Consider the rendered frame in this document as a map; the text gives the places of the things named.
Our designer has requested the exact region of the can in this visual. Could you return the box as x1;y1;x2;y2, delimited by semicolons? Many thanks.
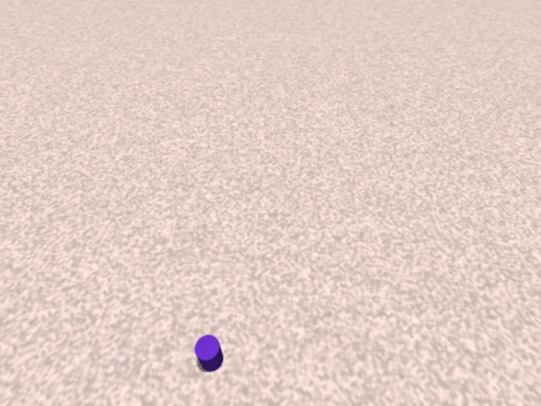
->
194;335;223;371

